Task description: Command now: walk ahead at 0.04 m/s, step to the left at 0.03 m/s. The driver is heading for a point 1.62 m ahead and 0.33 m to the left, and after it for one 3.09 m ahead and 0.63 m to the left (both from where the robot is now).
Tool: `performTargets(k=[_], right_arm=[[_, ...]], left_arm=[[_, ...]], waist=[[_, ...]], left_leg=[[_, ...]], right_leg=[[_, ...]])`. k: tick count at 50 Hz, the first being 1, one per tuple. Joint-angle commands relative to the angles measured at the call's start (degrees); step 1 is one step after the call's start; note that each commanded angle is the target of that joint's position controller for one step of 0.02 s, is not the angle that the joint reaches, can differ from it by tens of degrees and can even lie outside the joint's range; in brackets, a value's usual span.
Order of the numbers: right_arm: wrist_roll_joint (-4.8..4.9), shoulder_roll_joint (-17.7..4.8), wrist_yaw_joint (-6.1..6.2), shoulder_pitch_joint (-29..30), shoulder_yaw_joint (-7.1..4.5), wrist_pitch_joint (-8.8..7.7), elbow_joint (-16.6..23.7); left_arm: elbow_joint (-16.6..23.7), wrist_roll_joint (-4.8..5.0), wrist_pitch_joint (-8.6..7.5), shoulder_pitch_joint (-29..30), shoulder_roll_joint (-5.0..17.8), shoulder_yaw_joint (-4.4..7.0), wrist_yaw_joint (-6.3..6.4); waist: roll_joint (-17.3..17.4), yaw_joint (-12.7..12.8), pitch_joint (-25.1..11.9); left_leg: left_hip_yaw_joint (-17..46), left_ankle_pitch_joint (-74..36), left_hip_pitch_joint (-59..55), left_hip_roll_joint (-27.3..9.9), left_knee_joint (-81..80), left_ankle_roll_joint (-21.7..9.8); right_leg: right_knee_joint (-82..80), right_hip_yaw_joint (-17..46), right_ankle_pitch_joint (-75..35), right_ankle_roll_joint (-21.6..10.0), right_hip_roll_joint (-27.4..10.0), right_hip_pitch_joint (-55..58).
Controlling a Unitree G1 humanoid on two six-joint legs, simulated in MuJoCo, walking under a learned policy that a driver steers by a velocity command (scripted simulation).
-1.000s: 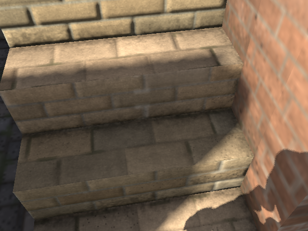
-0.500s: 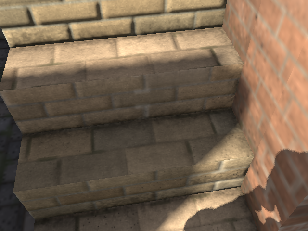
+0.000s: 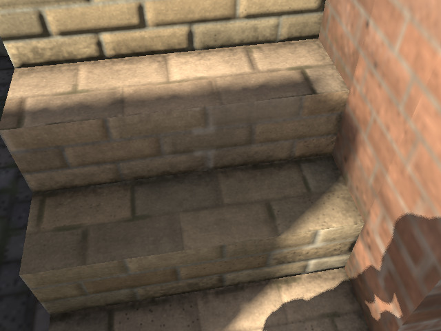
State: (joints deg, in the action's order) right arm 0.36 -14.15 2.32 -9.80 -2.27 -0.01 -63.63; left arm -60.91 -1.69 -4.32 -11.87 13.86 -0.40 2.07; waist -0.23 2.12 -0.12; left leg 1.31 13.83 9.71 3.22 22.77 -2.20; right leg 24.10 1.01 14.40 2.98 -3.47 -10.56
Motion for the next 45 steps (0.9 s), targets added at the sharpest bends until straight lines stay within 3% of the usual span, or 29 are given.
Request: performTargets(k=[1,45], right_arm=[[0.00,-6.7,0.17,-0.8,-1.02,-0.38,1.6],[0.03,-6.4,0.19,-1.1,-1.09,-0.41,1.7]], left_arm=[[1.7,0.03,-0.46,-1.2,6.6,1.12,0.18],[1.3,0.04,-0.50,-1.2,6.3,1.21,0.23]], waist=[[-0.3,0.0,-0.7],[-0.3,0.0,-0.6]], left_leg=[[3.6,-15.8,-1.9,-4.1,-2.9,-1.7],[3.6,-15.8,-1.8,-4.1,-2.8,-1.7]], right_leg=[[-3.1,0.1,-7.2,-1.6,-0.3,-1.8],[-3.1,0.2,-7.1,-1.5,-0.2,-1.8]])
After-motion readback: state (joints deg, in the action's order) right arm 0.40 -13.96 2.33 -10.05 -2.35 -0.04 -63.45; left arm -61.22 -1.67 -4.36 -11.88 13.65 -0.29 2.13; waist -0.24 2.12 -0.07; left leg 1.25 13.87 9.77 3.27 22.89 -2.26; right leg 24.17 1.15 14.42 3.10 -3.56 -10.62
